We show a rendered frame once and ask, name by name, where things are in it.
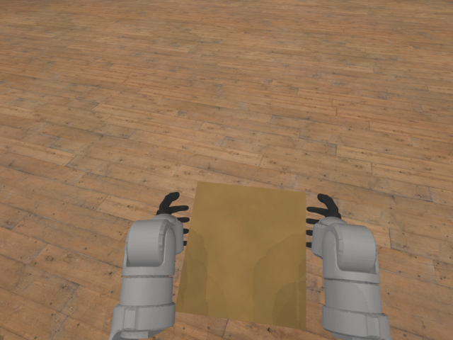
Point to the carton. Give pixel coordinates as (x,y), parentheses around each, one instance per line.
(245,257)

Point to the left robot forearm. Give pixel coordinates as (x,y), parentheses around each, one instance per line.
(146,306)

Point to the right robot hand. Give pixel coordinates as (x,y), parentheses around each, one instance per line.
(332,211)

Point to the right robot forearm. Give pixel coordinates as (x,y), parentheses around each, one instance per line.
(353,306)

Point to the left robot hand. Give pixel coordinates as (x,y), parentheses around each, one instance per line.
(165,209)

